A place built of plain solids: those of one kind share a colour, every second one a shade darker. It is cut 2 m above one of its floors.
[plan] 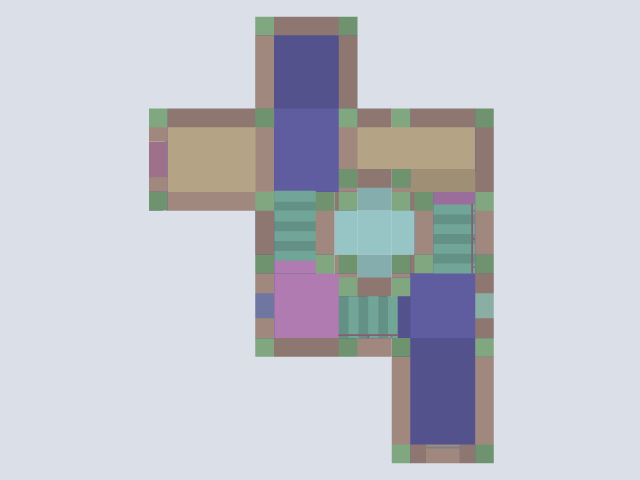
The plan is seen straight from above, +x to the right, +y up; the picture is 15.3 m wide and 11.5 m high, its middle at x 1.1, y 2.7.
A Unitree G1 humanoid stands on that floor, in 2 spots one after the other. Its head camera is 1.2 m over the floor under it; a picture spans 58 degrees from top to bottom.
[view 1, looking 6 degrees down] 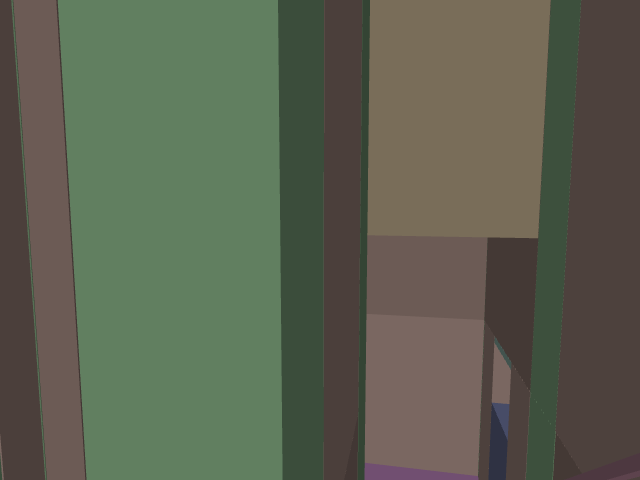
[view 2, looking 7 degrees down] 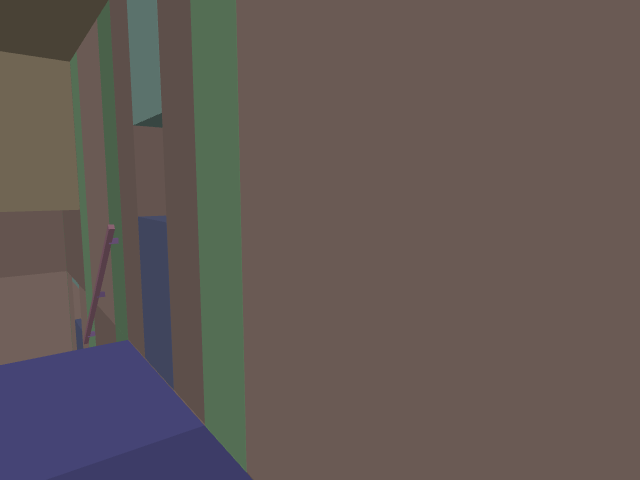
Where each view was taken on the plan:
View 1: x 4.04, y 1.12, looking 101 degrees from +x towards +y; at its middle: wallpost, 1.19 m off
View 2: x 4.04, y -1.65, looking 53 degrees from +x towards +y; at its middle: wall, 1.30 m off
